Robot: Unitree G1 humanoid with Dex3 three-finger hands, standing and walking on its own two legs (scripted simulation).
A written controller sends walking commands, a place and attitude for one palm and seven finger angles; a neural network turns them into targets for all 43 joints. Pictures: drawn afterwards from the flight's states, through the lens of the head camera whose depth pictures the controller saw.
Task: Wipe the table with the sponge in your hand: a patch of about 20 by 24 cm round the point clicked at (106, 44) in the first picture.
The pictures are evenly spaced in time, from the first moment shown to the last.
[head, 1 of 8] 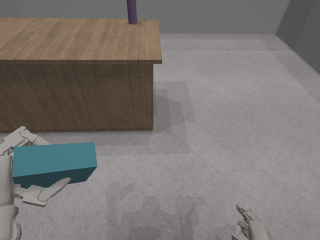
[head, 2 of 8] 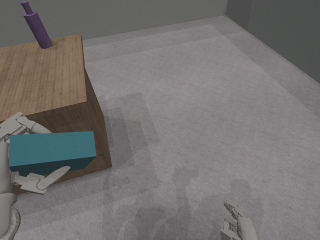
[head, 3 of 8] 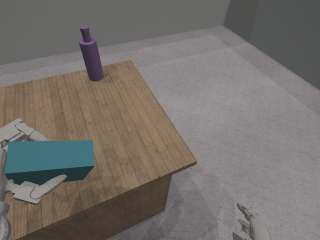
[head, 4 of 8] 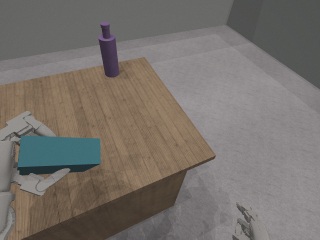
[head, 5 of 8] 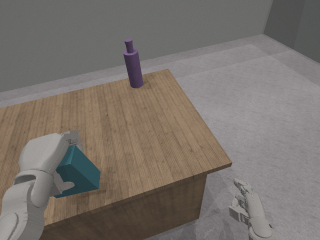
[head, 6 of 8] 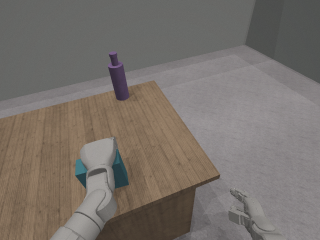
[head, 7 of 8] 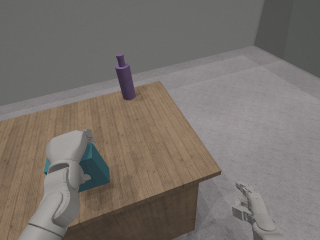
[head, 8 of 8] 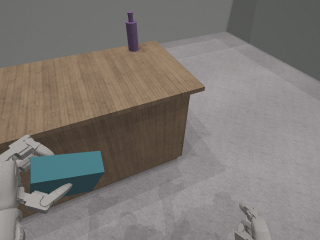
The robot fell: no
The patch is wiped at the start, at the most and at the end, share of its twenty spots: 0.00 1.00 1.00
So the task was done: yes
